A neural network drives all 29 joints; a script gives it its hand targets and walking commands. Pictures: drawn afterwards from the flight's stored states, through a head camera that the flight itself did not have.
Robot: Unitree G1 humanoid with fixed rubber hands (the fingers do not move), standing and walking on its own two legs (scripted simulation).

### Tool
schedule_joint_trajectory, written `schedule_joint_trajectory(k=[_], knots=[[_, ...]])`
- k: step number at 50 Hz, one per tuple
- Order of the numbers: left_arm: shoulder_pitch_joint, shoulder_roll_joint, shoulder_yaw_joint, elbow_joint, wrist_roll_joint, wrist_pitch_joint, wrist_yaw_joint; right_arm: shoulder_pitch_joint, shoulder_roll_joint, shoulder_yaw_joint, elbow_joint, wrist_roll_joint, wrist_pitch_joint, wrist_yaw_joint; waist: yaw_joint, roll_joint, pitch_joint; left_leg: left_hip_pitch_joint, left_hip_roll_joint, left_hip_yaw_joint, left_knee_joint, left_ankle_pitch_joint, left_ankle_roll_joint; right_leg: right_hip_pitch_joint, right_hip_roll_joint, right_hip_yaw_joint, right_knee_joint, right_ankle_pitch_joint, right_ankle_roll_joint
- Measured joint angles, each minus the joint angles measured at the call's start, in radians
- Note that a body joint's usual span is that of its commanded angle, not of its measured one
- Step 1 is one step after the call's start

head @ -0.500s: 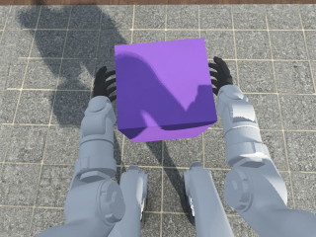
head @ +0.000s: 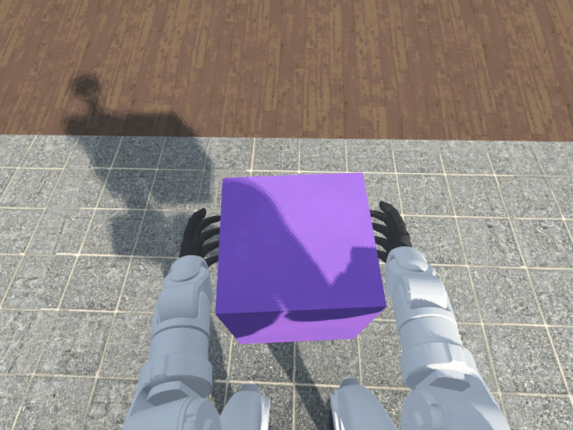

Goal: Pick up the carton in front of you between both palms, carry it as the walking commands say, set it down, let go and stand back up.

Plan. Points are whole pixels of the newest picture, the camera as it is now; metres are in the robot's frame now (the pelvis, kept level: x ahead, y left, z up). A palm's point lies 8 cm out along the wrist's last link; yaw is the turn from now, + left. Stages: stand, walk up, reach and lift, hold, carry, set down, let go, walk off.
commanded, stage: reach and lift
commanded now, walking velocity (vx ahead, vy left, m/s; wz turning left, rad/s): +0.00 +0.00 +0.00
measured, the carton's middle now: (295, 267) +0.37 +0.00 -0.09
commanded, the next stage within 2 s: hold in 1.38 s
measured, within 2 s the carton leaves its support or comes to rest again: neither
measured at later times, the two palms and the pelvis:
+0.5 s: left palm (163, 248) +0.32 +0.15 +0.10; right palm (431, 242) +0.32 -0.15 +0.10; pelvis +0.02 +0.01 +0.08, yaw +0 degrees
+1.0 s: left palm (166, 240) +0.32 +0.15 +0.11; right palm (436, 231) +0.32 -0.15 +0.11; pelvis +0.03 +0.00 +0.08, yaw +0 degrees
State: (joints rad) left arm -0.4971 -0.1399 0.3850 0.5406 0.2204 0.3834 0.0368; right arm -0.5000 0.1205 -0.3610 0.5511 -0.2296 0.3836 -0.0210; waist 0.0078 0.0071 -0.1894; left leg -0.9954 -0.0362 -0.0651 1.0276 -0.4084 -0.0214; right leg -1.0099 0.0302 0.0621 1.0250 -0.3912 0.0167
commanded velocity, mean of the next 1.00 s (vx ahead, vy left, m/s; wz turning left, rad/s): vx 0.00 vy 0.00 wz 0.00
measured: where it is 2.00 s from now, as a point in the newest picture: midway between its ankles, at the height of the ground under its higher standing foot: outside the picture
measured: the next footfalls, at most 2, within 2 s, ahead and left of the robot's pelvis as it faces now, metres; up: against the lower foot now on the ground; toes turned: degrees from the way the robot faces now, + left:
none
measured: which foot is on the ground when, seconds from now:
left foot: down 0.00-1.00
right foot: down 0.00-1.00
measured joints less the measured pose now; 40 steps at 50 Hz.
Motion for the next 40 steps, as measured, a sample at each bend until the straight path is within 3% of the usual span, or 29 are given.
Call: schedule_joint_trajectory(k=[21, 29, 40], knots=[[0.213, -0.017, -0.109, -0.146, 0.031, 0.179, -0.021, 0.221, 0.035, 0.079, -0.156, -0.027, 0.174, 0.020, -0.014, -0.004, 0.118, 0.733, 0.015, -0.004, -0.513, 0.156, 0.015, 0.739, -0.018, 0.006, -0.524, 0.159, 0.001], [0.163, -0.031, -0.065, -0.113, 0.081, 0.215, -0.041, 0.177, 0.045, 0.035, -0.135, -0.076, 0.217, 0.042, -0.010, -0.003, 0.178, 0.809, 0.016, -0.001, -0.543, 0.174, 0.015, 0.811, -0.018, 0.010, -0.546, 0.175, -0.001], [0.150, -0.035, -0.060, -0.157, 0.080, 0.221, -0.050, 0.164, 0.051, 0.040, -0.180, -0.078, 0.225, 0.044, -0.008, 0.002, 0.214, 0.827, 0.020, -0.006, -0.572, 0.191, 0.010, 0.826, -0.016, 0.006, -0.567, 0.187, -0.005]])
